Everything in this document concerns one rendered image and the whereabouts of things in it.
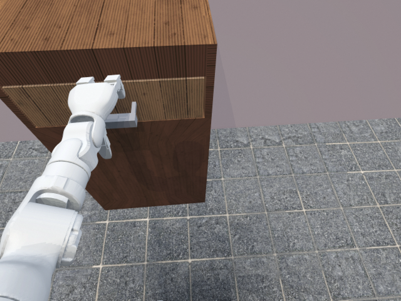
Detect left robot hand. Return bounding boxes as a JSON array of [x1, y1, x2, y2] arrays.
[[68, 75, 125, 159]]

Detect drawer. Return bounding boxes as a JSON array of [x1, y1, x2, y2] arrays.
[[2, 77, 204, 127]]

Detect robot left upper arm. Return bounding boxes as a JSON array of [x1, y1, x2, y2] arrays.
[[0, 202, 83, 301]]

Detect cabinet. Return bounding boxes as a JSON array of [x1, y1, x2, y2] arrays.
[[0, 0, 217, 210]]

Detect handle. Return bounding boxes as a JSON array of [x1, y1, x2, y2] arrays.
[[105, 102, 138, 129]]

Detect robot left forearm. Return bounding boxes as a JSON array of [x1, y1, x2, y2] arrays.
[[0, 111, 105, 258]]

